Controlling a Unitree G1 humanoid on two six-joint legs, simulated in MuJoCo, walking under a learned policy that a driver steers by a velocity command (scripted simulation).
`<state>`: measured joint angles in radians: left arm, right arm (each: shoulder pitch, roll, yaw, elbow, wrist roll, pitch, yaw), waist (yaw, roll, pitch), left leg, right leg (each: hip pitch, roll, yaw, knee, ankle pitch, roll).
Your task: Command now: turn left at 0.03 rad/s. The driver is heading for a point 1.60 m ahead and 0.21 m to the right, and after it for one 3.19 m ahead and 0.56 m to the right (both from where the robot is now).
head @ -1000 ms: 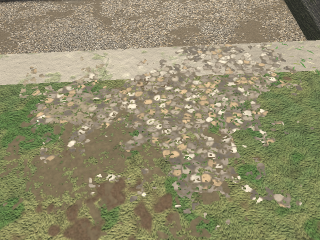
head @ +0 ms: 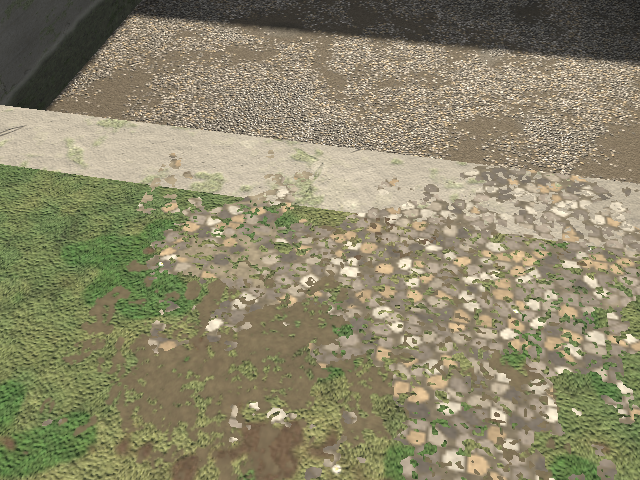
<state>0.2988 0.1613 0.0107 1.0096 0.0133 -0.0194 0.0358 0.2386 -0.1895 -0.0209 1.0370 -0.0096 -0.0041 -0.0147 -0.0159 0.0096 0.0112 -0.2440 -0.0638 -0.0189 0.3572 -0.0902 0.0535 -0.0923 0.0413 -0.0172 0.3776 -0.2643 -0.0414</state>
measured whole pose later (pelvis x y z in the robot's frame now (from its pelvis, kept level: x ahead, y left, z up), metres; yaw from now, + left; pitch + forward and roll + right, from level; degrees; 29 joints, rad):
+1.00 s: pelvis +0.04 -0.02 +0.00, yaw -1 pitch -1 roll +1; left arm 0.36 0.12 -0.03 1.14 0.01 -0.02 0.05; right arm 0.27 -0.13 0.01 1.20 0.00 0.00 -0.05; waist -0.01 0.00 0.02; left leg -0.20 -0.05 -0.02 0.39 -0.17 0.02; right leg -0.03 0.06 -0.01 0.36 -0.31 -0.07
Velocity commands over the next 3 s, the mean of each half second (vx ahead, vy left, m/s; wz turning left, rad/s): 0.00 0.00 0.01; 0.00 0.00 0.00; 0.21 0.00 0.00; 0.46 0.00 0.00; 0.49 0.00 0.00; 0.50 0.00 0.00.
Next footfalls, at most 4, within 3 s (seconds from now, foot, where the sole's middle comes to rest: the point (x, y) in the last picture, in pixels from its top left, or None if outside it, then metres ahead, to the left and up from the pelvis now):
1.50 left None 0.28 0.11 -0.78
2.04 right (363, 442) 0.62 -0.07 -0.78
2.58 left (283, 327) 0.93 0.12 -0.78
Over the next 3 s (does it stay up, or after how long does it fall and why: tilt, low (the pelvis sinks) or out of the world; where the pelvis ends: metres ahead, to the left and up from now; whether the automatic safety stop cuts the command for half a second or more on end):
stays up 0.97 0.05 0.00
